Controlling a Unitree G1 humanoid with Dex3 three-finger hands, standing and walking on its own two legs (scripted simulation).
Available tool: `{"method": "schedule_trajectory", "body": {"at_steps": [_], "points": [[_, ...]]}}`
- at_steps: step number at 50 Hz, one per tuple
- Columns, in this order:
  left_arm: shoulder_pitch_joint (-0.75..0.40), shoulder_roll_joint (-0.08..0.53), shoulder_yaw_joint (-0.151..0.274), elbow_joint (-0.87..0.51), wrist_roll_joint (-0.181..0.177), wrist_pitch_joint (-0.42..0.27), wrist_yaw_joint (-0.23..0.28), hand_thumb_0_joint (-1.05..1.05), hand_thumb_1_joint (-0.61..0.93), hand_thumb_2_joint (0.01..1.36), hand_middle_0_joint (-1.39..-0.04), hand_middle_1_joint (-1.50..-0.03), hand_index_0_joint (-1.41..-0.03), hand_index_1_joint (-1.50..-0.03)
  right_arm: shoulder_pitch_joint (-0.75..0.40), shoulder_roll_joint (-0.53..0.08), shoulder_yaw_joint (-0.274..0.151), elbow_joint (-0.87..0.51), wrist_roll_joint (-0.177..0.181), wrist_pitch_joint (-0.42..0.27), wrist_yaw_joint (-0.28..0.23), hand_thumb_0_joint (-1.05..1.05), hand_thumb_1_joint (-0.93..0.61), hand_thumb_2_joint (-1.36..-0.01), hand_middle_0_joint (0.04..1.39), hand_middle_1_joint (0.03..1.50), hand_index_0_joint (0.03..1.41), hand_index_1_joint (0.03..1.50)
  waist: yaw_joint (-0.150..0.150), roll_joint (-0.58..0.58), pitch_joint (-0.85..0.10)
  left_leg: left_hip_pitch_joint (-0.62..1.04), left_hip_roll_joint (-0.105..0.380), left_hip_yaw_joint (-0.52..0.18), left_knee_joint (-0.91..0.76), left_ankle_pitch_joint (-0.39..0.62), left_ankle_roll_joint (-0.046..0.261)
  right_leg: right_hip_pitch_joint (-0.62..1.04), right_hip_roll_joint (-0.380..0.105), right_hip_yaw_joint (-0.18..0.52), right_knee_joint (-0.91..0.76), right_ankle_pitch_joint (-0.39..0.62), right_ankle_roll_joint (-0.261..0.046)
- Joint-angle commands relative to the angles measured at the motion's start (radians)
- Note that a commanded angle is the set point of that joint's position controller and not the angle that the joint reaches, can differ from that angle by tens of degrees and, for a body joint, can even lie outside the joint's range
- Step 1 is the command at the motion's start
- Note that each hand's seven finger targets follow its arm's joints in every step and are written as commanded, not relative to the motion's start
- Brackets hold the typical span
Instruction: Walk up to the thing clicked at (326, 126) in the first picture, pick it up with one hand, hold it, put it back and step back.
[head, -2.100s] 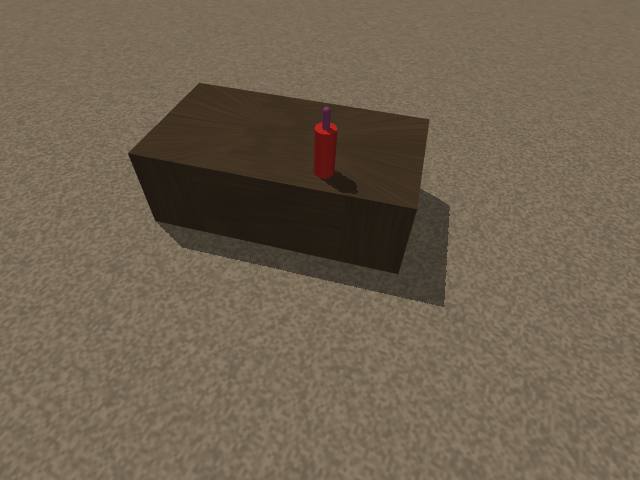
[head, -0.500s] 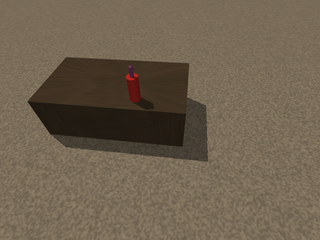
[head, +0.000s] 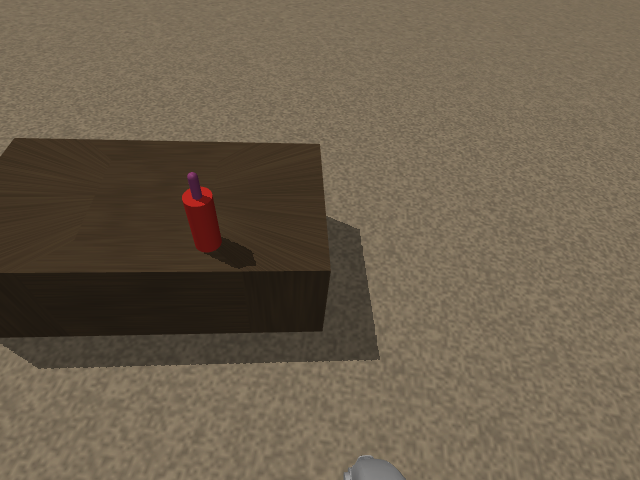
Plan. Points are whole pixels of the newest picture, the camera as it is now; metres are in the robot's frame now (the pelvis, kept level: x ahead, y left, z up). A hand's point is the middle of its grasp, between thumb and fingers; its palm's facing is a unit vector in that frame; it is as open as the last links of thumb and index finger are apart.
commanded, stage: walk up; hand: left
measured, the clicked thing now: (200, 211) +0.82 +0.25 -0.28
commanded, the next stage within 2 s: none
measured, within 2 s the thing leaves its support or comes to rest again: neither
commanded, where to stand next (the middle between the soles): +0.39 +0.06 m, yaw -2 degrees
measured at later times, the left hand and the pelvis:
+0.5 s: hand (93, 443) +0.22 +0.29 -0.13, palm faces -0.04 -0.91 -0.42, open 7.4 cm; pelvis +0.18 +0.01 -0.01, yaw -2 degrees
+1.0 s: hand (98, 327) +0.41 +0.35 -0.15, palm faces -0.09 -0.92 -0.39, open 7.4 cm; pelvis +0.31 +0.08 -0.01, yaw -3 degrees
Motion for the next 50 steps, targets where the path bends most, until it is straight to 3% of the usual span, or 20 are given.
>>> {"method": "schedule_trajectory", "body": {"at_steps": [1, 5, 7, 9, 10, 11, 14, 16, 21, 25, 27, 29, 30, 31, 32, 33, 36, 40, 45, 50], "points": [[-0.027, 0.118, 0.041, -0.092, 0.008, -0.026, -0.010, 0.000, 0.900, 0.900, -0.200, -0.300, -0.200, -0.300, -0.005, -0.276, -0.079, -0.093, 0.002, -0.026, -0.017, 0.000, -0.900, -0.900, 0.200, 0.300, 0.200, 0.300, 0.010, 0.184, -0.014, -0.010, 0.231, -0.129, -0.137, 0.371, 0.200, 0.050, -0.036, -0.059, -0.215, 0.087, 0.004], [0.050, 0.131, 0.058, -0.051, 0.009, -0.033, -0.004, 0.000, 0.900, 0.900, -0.200, -0.300, -0.200, -0.300, -0.027, -0.269, -0.072, -0.117, 0.013, -0.007, -0.015, 0.000, -0.900, -0.900, 0.200, 0.300, 0.200, 0.300, 0.059, 0.110, -0.071, -0.103, 0.202, -0.123, 0.000, 0.165, 0.150, 0.300, 0.024, -0.109, -0.365, 0.195, -0.017], [0.174, 0.200, 0.089, -0.017, 0.014, -0.045, 0.014, 0.000, 0.900, 0.900, -0.200, -0.300, -0.200, -0.300, 0.016, -0.198, -0.044, -0.123, 0.015, -0.001, -0.012, 0.000, -0.900, -0.900, 0.200, 0.300, 0.200, 0.300, 0.129, -0.081, -0.160, -0.201, 0.125, -0.067, 0.312, 0.150, 0.100, 0.538, 0.022, -0.048, -0.418, 0.119, -0.042], [0.215, 0.312, 0.110, -0.050, 0.009, -0.056, 0.033, 0.000, 0.900, 0.900, -0.200, -0.300, -0.200, -0.300, 0.080, -0.179, -0.030, -0.122, 0.014, 0.015, -0.013, 0.000, -0.900, -0.900, 0.200, 0.300, 0.200, 0.300, 0.129, -0.215, -0.167, -0.477, -0.042, -0.108, 0.673, -0.263, 0.017, 0.602, -0.365, 0.632, -0.663, -0.166, -0.190], [0.163, 0.329, 0.108, -0.055, 0.000, -0.051, 0.033, 0.000, 0.900, 0.900, -0.200, -0.300, -0.200, -0.300, 0.049, -0.272, -0.056, -0.107, 0.005, 0.026, -0.022, 0.000, -0.900, -0.900, 0.200, 0.300, 0.200, 0.300, 0.121, -0.168, -0.120, -0.483, 0.004, -0.162, 0.740, -0.311, 0.016, 0.521, -0.398, 0.705, -0.665, -0.219, -0.274], [0.127, 0.298, 0.101, -0.069, -0.006, -0.048, 0.034, 0.000, 0.900, 0.900, -0.200, -0.300, -0.200, -0.300, 0.017, -0.283, -0.061, -0.096, 0.004, 0.025, -0.026, 0.000, -0.900, -0.900, 0.200, 0.300, 0.200, 0.300, 0.113, -0.106, -0.071, -0.507, 0.033, -0.201, 0.738, -0.291, 0.016, 0.462, -0.370, 0.634, -0.670, -0.178, -0.282], [0.070, 0.237, 0.080, -0.074, -0.010, -0.056, 0.042, 0.000, 0.900, 0.900, -0.200, -0.300, -0.200, -0.300, 0.054, -0.230, -0.049, -0.054, 0.022, 0.034, -0.016, 0.000, -0.900, -0.900, 0.200, 0.300, 0.200, 0.300, 0.057, -0.068, -0.031, -0.417, 0.058, -0.207, 0.647, -0.124, 0.013, 0.353, -0.225, 0.288, -0.620, 0.133, -0.173], [0.060, 0.229, 0.076, -0.080, 0.002, -0.063, 0.042, 0.000, 0.900, 0.900, -0.200, -0.300, -0.200, -0.300, 0.060, -0.219, -0.054, -0.053, 0.009, 0.040, -0.006, 0.000, -0.900, -0.900, 0.200, 0.300, 0.200, 0.300, 0.047, -0.090, -0.036, -0.373, 0.060, -0.181, 0.608, -0.062, -0.001, 0.287, -0.193, 0.200, -0.620, 0.193, -0.193], [0.078, 0.242, 0.081, -0.092, 0.015, -0.067, 0.037, 0.000, 0.900, 0.900, -0.200, -0.300, -0.200, -0.300, -0.045, -0.208, -0.070, -0.081, -0.005, 0.043, 0.018, 0.000, -0.900, -0.900, 0.200, 0.300, 0.200, 0.300, 0.072, -0.119, 0.002, -0.365, 0.084, -0.140, 0.392, -0.002, -0.031, 0.213, -0.182, 0.139, -0.672, -0.065, -0.202], [0.101, 0.262, 0.085, -0.090, 0.017, -0.063, 0.036, 0.000, 0.900, 0.900, -0.200, -0.300, -0.200, -0.300, -0.116, -0.204, -0.072, -0.098, -0.010, 0.024, 0.027, 0.000, -0.900, -0.900, 0.200, 0.300, 0.200, 0.300, 0.090, -0.121, -0.011, -0.302, 0.079, -0.129, 0.226, 0.005, -0.025, 0.229, -0.196, 0.137, -0.608, -0.067, -0.196], [0.045, 0.278, 0.084, -0.099, 0.018, -0.060, 0.038, 0.000, 0.900, 0.900, -0.200, -0.300, -0.200, -0.300, -0.066, -0.215, -0.082, -0.081, -0.012, 0.017, 0.026, 0.000, -0.900, -0.900, 0.200, 0.300, 0.200, 0.300, 0.035, -0.108, -0.048, -0.170, 0.072, -0.117, 0.183, 0.011, -0.007, 0.173, -0.230, 0.142, -0.554, -0.011, -0.181], [0.031, 0.229, 0.064, -0.103, 0.023, -0.051, 0.040, 0.000, 0.900, 0.900, -0.200, -0.300, -0.200, -0.300, 0.060, -0.245, -0.100, -0.034, -0.014, 0.009, 0.017, 0.000, -0.900, -0.900, 0.200, 0.300, 0.200, 0.300, -0.044, 0.013, -0.094, 0.071, 0.018, -0.094, 0.098, 0.004, 0.013, 0.054, -0.167, 0.070, -0.351, 0.035, -0.125], [0.084, 0.165, 0.041, -0.097, 0.023, -0.048, 0.041, 0.000, 0.900, 0.900, -0.200, -0.300, -0.200, -0.300, 0.157, -0.297, -0.116, -0.007, -0.018, 0.003, 0.006, 0.000, -0.900, -0.900, 0.200, 0.300, 0.200, 0.300, -0.078, 0.219, -0.145, 0.182, 0.065, -0.201, -0.005, -0.144, 0.040, -0.010, -0.079, -0.021, -0.061, 0.069, -0.088], [0.154, 0.069, 0.014, -0.099, 0.007, -0.045, 0.039, 0.000, 0.900, 0.900, -0.200, -0.300, -0.200, -0.300, 0.148, -0.369, -0.127, -0.036, -0.027, -0.004, -0.002, 0.000, -0.900, -0.900, 0.200, 0.300, 0.200, 0.300, -0.047, 0.456, -0.118, 0.234, 0.280, -0.596, -0.149, -0.272, 0.098, -0.218, 0.078, -0.064, 0.179, -0.190, -0.018], [0.156, 0.170, 0.036, -0.069, 0.009, -0.032, 0.055, 0.000, 0.900, 0.900, -0.200, -0.300, -0.200, -0.300, 0.094, -0.391, -0.128, -0.063, 0.001, -0.004, -0.003, 0.000, -0.900, -0.900, 0.200, 0.300, 0.200, 0.300, -0.028, 0.304, -0.095, 0.132, 0.377, -0.760, -0.236, -0.360, 0.163, -0.219, 0.052, 0.000, 0.238, -0.224, -0.031], [0.137, 0.223, 0.045, -0.055, 0.014, -0.030, 0.060, 0.000, 0.900, 0.900, -0.200, -0.300, -0.200, -0.300, 0.051, -0.380, -0.125, -0.068, 0.017, 0.002, -0.002, 0.000, -0.900, -0.900, 0.200, 0.300, 0.200, 0.300, -0.008, 0.257, -0.050, 0.059, 0.393, -0.747, -0.227, -0.372, 0.214, -0.206, 0.009, 0.023, 0.280, -0.213, -0.043], [0.147, 0.211, 0.048, -0.017, 0.002, -0.029, 0.043, 0.000, 0.900, 0.900, -0.200, -0.300, -0.200, -0.300, -0.024, -0.278, -0.084, -0.089, 0.014, -0.006, -0.016, 0.000, -0.900, -0.900, 0.200, 0.300, 0.200, 0.300, 0.037, 0.185, 0.018, -0.052, 0.234, -0.411, -0.206, -0.048, 0.124, -0.117, -0.042, 0.046, 0.183, -0.052, -0.028], [0.147, 0.154, 0.036, -0.009, 0.008, -0.011, 0.033, 0.000, 0.900, 0.900, -0.200, -0.300, -0.200, -0.300, -0.007, -0.264, -0.070, -0.087, 0.020, -0.014, -0.030, 0.000, -0.900, -0.900, 0.200, 0.300, 0.200, 0.300, 0.046, 0.180, -0.026, -0.023, 0.208, -0.271, -0.150, 0.275, 0.170, -0.037, -0.038, -0.018, 0.039, -0.005, 0.008], [0.028, 0.097, 0.024, -0.036, 0.009, 0.007, 0.049, 0.000, 0.900, 0.900, -0.200, -0.300, -0.200, -0.300, 0.013, -0.239, -0.046, -0.069, 0.017, -0.006, -0.059, 0.000, -0.900, -0.900, 0.200, 0.300, 0.200, 0.300, 0.036, 0.170, -0.057, -0.020, 0.206, -0.180, -0.029, 0.856, 0.131, 0.069, -0.014, -0.063, -0.132, 0.077, 0.000], [-0.004, 0.085, 0.023, -0.009, 0.010, 0.016, 0.057, 0.000, 0.900, 0.900, -0.200, -0.300, -0.200, -0.300, -0.050, -0.237, -0.039, -0.060, 0.035, 0.021, -0.070, 0.000, -0.900, -0.900, 0.200, 0.300, 0.200, 0.300, 0.052, 0.127, -0.127, -0.047, 0.183, -0.181, 0.104, 0.674, 0.127, 0.251, 0.022, -0.076, -0.336, 0.168, -0.028]]}}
